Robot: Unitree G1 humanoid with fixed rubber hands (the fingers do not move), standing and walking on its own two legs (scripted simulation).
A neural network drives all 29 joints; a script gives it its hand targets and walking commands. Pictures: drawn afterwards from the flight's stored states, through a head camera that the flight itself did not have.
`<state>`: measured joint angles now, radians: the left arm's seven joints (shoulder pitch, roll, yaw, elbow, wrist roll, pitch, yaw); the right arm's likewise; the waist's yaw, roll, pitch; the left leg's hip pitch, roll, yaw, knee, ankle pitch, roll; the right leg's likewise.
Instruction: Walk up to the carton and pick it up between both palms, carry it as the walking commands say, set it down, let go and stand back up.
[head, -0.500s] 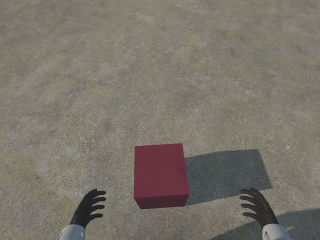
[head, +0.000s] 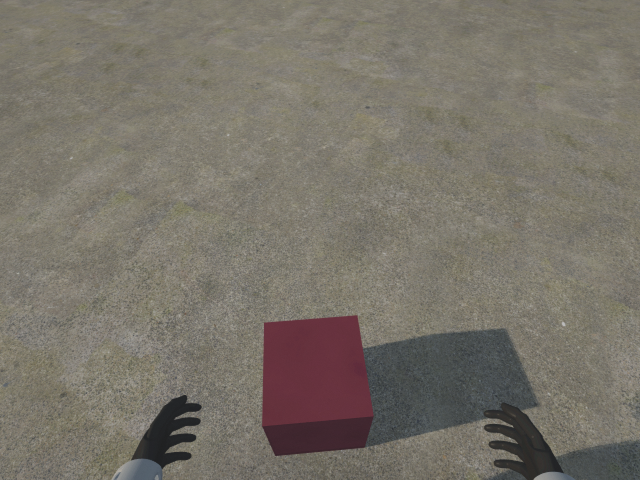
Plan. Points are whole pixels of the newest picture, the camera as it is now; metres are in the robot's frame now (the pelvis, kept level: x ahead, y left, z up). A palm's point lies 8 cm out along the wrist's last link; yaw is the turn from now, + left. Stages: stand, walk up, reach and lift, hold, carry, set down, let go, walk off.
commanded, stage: stand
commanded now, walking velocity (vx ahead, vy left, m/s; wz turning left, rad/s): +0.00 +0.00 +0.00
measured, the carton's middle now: (315, 386) +0.45 +0.06 -0.62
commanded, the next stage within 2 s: none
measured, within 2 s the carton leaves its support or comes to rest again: neither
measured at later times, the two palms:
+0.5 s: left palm (112, 462) +0.15 +0.30 -0.09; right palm out of the picture +0.14 -0.28 -0.08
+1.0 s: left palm out of the picture +0.11 +0.32 -0.10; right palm out of the picture +0.10 -0.29 -0.09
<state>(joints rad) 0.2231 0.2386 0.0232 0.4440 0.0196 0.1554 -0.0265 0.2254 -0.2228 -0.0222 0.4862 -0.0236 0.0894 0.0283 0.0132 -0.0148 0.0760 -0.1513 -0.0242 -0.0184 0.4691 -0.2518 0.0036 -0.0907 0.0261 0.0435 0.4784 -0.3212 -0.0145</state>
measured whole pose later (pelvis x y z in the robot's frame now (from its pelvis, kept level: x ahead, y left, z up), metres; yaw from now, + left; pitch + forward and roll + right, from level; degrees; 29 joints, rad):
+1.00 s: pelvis +0.01 +0.02 +0.01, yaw -1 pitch -2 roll +0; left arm 0.18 0.38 0.01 0.90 0.03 0.00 0.02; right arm 0.13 -0.36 -0.02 0.98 -0.03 -0.01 -0.01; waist -0.01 -0.03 0.01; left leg -0.14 -0.04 0.00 0.38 -0.21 0.03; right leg -0.07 0.01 0.07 0.36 -0.26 0.01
